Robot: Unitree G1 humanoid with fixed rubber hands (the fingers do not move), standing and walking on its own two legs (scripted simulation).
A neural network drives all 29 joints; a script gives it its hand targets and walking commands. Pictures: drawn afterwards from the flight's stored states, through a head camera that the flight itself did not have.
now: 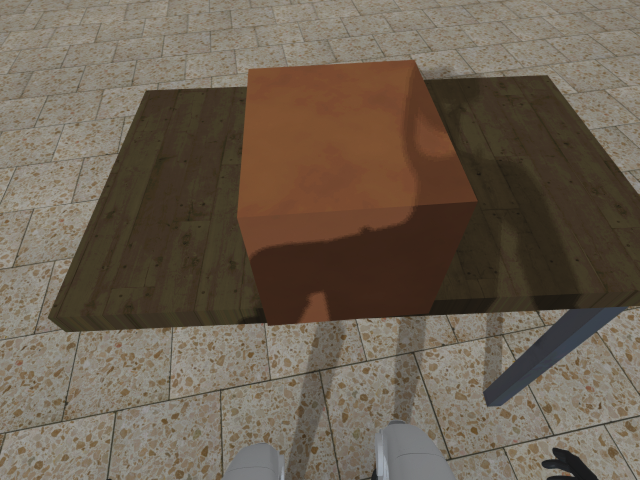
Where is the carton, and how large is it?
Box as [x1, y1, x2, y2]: [237, 60, 477, 325]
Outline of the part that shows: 414,60 248,69 237,219 268,325 427,313 429,311 477,200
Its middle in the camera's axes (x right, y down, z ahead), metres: +0.03 -0.06 +0.50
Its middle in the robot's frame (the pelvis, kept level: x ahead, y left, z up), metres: +0.42 -0.02 +0.11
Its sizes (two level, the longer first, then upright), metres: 0.252 0.214 0.217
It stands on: a table, 0.71 m high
